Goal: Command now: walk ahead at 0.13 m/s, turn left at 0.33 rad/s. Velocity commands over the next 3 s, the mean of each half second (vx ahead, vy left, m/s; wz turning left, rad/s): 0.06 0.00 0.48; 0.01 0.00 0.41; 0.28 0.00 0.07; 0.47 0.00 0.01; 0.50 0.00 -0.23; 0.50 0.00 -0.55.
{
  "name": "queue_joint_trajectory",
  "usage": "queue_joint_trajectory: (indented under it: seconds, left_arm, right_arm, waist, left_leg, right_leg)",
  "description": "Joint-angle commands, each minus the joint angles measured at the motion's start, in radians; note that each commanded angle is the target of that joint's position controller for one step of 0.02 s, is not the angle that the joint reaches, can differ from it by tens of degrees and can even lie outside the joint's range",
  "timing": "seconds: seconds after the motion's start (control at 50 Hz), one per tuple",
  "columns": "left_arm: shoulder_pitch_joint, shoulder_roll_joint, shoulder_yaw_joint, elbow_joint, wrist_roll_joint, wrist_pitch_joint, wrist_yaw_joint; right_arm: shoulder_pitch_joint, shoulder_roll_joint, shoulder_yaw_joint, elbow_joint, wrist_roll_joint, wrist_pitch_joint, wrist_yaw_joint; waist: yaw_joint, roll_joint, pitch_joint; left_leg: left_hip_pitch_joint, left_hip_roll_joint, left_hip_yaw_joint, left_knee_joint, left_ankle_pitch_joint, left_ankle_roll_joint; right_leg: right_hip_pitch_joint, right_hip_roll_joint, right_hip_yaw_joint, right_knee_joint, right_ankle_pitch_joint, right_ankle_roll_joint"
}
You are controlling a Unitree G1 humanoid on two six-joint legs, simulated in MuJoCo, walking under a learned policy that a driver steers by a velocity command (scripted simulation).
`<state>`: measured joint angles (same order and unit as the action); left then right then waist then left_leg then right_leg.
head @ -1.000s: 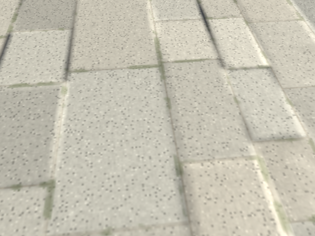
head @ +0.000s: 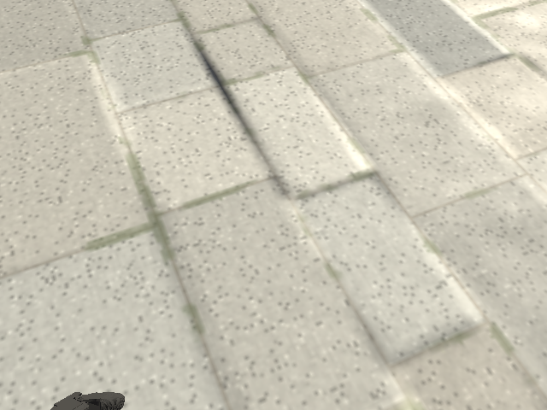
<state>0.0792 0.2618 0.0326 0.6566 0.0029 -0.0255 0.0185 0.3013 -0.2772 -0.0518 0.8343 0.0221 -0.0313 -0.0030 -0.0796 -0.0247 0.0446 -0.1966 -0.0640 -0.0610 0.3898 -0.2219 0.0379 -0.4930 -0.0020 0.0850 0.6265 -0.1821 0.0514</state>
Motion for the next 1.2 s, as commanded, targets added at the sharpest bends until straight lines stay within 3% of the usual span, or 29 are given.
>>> queue_joint_trajectory:
  seconds: [0.02, 0.04, 0.06, 0.08, 0.1, 0.12, 0.16, 0.22, 0.3, 0.38, 0.44, 0.46, 0.48, 0.5, 0.52, 0.56, 0.58, 0.72, 0.86, 0.92, 0.94, 0.96, 0.98, 1.0, 1.02, 1.06, 1.1, 1.16, 1.2]
  left_arm:
    - [0.042, 0.107, 0.042, -0.055, -0.002, -0.013, 0.002]
    - [0.071, 0.115, 0.047, -0.045, 0.002, -0.02, 0.001]
    - [0.098, 0.156, 0.059, -0.047, 0.016, -0.026, 0.007]
    - [0.137, 0.218, 0.071, -0.057, 0.031, -0.018, 0.02]
    - [0.162, 0.206, 0.073, -0.043, 0.035, -0.001, 0.015]
    - [0.147, 0.162, 0.062, -0.051, 0.021, 0.002, 0.011]
    - [0.05, 0.114, 0.047, -0.06, 0.016, 0.003, 0.008]
    - [-0.003, 0.128, 0.052, -0.044, 0.023, 0.008, 0.01]
    - [0.002, 0.152, 0.065, -0.023, 0.017, 0.017, 0.022]
    - [0.014, 0.195, 0.08, 0.0, 0.002, 0.025, 0.015]
    - [0.004, 0.197, 0.083, 0.021, -0.026, 0.029, 0.013]
    - [0.055, 0.166, 0.077, 0.047, -0.024, 0.03, 0.01]
    - [0.088, 0.106, 0.061, 0.038, 0.014, 0.031, 0.002]
    - [-0.006, 0.109, 0.059, -0.021, 0.026, 0.029, 0.013]
    - [-0.057, 0.149, 0.072, -0.023, 0.013, 0.03, 0.02]
    - [-0.007, 0.155, 0.084, 0.014, 0.001, 0.038, 0.033]
    - [0.008, 0.163, 0.088, 0.024, 0.009, 0.041, 0.039]
    - [0.006, 0.118, 0.072, 0.025, -0.004, 0.028, 0.023]
    - [0.013, 0.123, 0.063, 0.026, -0.013, 0.018, 0.0]
    - [0.075, 0.098, 0.055, 0.049, -0.007, 0.004, -0.015]
    - [0.085, 0.121, 0.055, 0.049, 0.008, 0.0, -0.015]
    - [0.097, 0.189, 0.065, 0.038, 0.025, -0.001, -0.01]
    - [0.044, 0.189, 0.06, 0.049, 0.031, 0.001, -0.013]
    - [-0.009, 0.122, 0.041, 0.03, 0.025, -0.003, -0.016]
    - [-0.011, 0.113, 0.037, 0.036, 0.021, -0.006, -0.017]
    - [0.038, 0.125, 0.034, 0.058, 0.012, -0.012, -0.014]
    - [0.088, 0.186, 0.048, 0.073, 0.003, -0.004, -0.002]
    - [0.134, 0.201, 0.054, 0.081, -0.014, -0.004, 0.01]
    - [0.109, 0.193, 0.052, 0.073, -0.027, -0.002, 0.007]
  right_arm:
    - [-0.066, -0.181, -0.048, -0.077, 0.012, 0.009, -0.019]
    - [-0.086, -0.17, -0.046, -0.086, 0.014, 0.014, -0.023]
    - [-0.074, -0.13, -0.034, -0.098, 0.003, 0.014, -0.024]
    - [-0.032, -0.062, -0.016, -0.114, -0.027, 0.009, -0.021]
    - [0.046, -0.077, -0.017, -0.118, -0.01, 0.01, -0.022]
    - [0.055, -0.157, -0.04, -0.098, -0.007, 0.02, -0.024]
    - [0.019, -0.175, -0.06, -0.086, 0.001, 0.058, -0.034]
    - [-0.006, -0.125, -0.053, -0.116, -0.002, 0.089, -0.037]
    - [-0.075, -0.091, -0.037, -0.171, -0.006, 0.087, -0.019]
    - [-0.097, -0.118, -0.042, -0.204, -0.007, 0.089, 0.006]
    - [-0.04, -0.126, -0.054, -0.192, -0.01, 0.093, 0.018]
    - [-0.011, -0.154, -0.066, -0.184, -0.015, 0.092, 0.012]
    - [0.004, -0.266, -0.094, -0.199, -0.016, 0.09, -0.007]
    - [-0.02, -0.322, -0.097, -0.235, -0.046, 0.075, -0.006]
    - [-0.017, -0.274, -0.086, -0.234, -0.062, 0.053, 0.001]
    - [-0.113, -0.218, -0.071, -0.238, -0.03, 0.034, -0.005]
    - [-0.144, -0.194, -0.061, -0.244, -0.014, 0.036, -0.012]
    - [-0.117, -0.184, -0.054, -0.253, -0.018, 0.049, -0.037]
    - [-0.137, -0.178, -0.043, -0.24, -0.028, 0.061, -0.018]
    - [-0.171, -0.144, -0.026, -0.229, -0.013, 0.063, -0.017]
    - [-0.139, -0.125, -0.02, -0.218, -0.018, 0.058, -0.017]
    - [-0.095, -0.098, -0.011, -0.215, -0.04, 0.049, -0.016]
    - [-0.075, -0.093, -0.015, -0.216, -0.034, 0.044, -0.015]
    - [-0.094, -0.126, -0.019, -0.203, -0.047, 0.043, -0.018]
    - [-0.13, -0.131, -0.024, -0.205, -0.046, 0.045, -0.019]
    - [-0.149, -0.097, -0.017, -0.195, -0.048, 0.057, -0.019]
    - [-0.151, -0.098, -0.021, -0.192, -0.028, 0.05, -0.013]
    - [-0.161, -0.092, -0.024, -0.191, -0.009, 0.006, -0.002]
    - [-0.125, -0.069, -0.021, -0.173, -0.002, -0.017, 0.01]
  waist:
    - [0.081, 0.144, -0.114]
    - [0.105, 0.136, -0.115]
    - [0.105, 0.088, -0.153]
    - [0.087, -0.111, -0.219]
    - [0.077, -0.273, -0.274]
    - [0.088, -0.17, -0.245]
    - [0.064, -0.088, -0.161]
    - [0.051, -0.118, -0.105]
    - [0.078, -0.13, -0.138]
    - [0.088, -0.139, -0.151]
    - [0.045, -0.118, -0.14]
    - [0.043, -0.052, -0.13]
    - [0.077, 0.238, -0.115]
    - [0.039, 0.35, -0.103]
    - [0.005, 0.227, -0.13]
    - [0.068, 0.143, -0.105]
    - [0.079, 0.155, -0.103]
    - [0.066, 0.159, -0.143]
    - [0.043, 0.177, -0.111]
    - [0.097, 0.151, -0.112]
    - [0.091, 0.113, -0.121]
    - [0.054, -0.033, -0.148]
    - [0.006, -0.172, -0.116]
    - [0.022, -0.148, -0.101]
    - [0.037, -0.14, -0.091]
    - [0.07, -0.139, -0.092]
    - [0.089, -0.163, -0.007]
    - [0.107, -0.159, 0.073]
    - [0.08, -0.133, 0.069]
  left_leg:
    - [0.02, 0.219, -0.236, 0.012, 0.418, 0.132]
    - [-0.008, 0.19, -0.243, 0.054, 0.341, 0.104]
    - [-0.075, 0.144, -0.226, 0.14, 0.213, 0.058]
    - [-0.231, 0.037, -0.125, 0.362, -0.177, -0.001]
    - [-0.375, -0.022, -0.027, 0.556, -0.508, -0.049]
    - [-0.405, 0.029, -0.047, 0.714, -0.469, -0.081]
    - [-0.427, 0.07, -0.04, 0.798, -0.344, -0.117]
    - [-0.353, 0.081, 0.012, 0.752, -0.226, -0.147]
    - [-0.278, 0.112, 0.046, 0.547, -0.163, -0.137]
    - [-0.183, 0.109, 0.088, 0.387, -0.135, -0.095]
    - [-0.041, 0.074, 0.129, 0.151, 0.003, -0.028]
    - [0.05, 0.072, 0.084, 0.059, 0.097, 0.009]
    - [0.177, 0.292, -0.226, -0.023, 0.412, 0.1]
    - [0.129, 0.461, -0.467, -0.059, 0.51, 0.298]
    - [0.099, 0.427, -0.43, -0.08, 0.413, 0.313]
    - [0.079, 0.318, -0.298, -0.063, 0.289, 0.2]
    - [0.068, 0.299, -0.276, -0.058, 0.306, 0.179]
    - [0.114, 0.253, -0.28, -0.036, 0.293, 0.18]
    - [0.019, 0.253, -0.347, -0.014, 0.257, 0.197]
    - [-0.015, 0.206, -0.337, 0.03, 0.261, 0.147]
    - [-0.059, 0.174, -0.316, 0.046, 0.188, 0.098]
    - [-0.119, 0.091, -0.227, 0.159, 0.029, 0.037]
    - [-0.124, 0.013, -0.11, 0.16, -0.148, -0.013]
    - [-0.067, 0.041, -0.095, 0.155, -0.142, -0.045]
    - [-0.054, 0.043, -0.09, 0.129, -0.072, -0.048]
    - [-0.028, 0.026, -0.055, 0.126, -0.084, -0.049]
    - [-0.122, -0.007, 0.028, 0.226, -0.198, -0.035]
    - [-0.238, 0.056, 0.044, 0.313, -0.212, -0.012]
    - [-0.17, 0.065, 0.063, 0.204, -0.223, 0.016]
  right_leg:
    - [0.16, 0.031, -0.013, -0.132, 0.061, -0.021]
    - [0.239, 0.021, -0.018, -0.228, 0.156, -0.042]
    - [0.367, -0.082, 0.044, -0.247, 0.304, -0.086]
    - [0.541, -0.298, 0.207, -0.199, 0.673, -0.178]
    - [0.583, -0.456, 0.394, -0.225, 0.702, -0.338]
    - [0.541, -0.423, 0.385, -0.254, 0.569, -0.354]
    - [0.434, -0.313, 0.207, -0.273, 0.396, -0.283]
    - [0.294, -0.252, 0.065, -0.325, 0.332, -0.273]
    - [0.318, -0.273, -0.01, -0.327, 0.328, -0.289]
    - [0.336, -0.314, -0.031, -0.304, 0.302, -0.28]
    - [0.293, -0.294, -0.083, -0.207, 0.188, -0.201]
    - [0.219, -0.252, -0.137, -0.111, 0.075, -0.13]
    - [0.0, -0.129, -0.254, 0.171, -0.222, -0.017]
    - [-0.188, 0.002, -0.157, 0.391, -0.494, 0.027]
    - [-0.19, -0.013, -0.049, 0.507, -0.471, 0.013]
    - [-0.19, -0.037, -0.014, 0.512, -0.304, -0.002]
    - [-0.177, -0.036, -0.011, 0.506, -0.254, 0.007]
    - [-0.093, -0.001, -0.007, 0.296, -0.144, 0.041]
    - [0.11, -0.003, -0.032, 0.075, -0.201, 0.02]
    - [0.273, 0.002, -0.05, -0.224, 0.0, -0.016]
    - [0.364, -0.048, -0.009, -0.272, 0.126, -0.038]
    - [0.438, -0.192, 0.12, -0.267, 0.323, -0.094]
    - [0.337, -0.262, 0.204, -0.276, 0.313, -0.208]
    - [0.285, -0.255, 0.203, -0.303, 0.221, -0.234]
    - [0.289, -0.208, 0.169, -0.298, 0.139, -0.199]
    - [0.274, -0.15, 0.136, -0.332, -0.223, -0.147]
    - [0.242, -0.181, 0.2, -0.399, -0.523, -0.173]
    - [0.257, -0.291, 0.33, -0.442, -0.538, -0.253]
    - [0.247, -0.265, 0.275, -0.427, -0.464, -0.246]
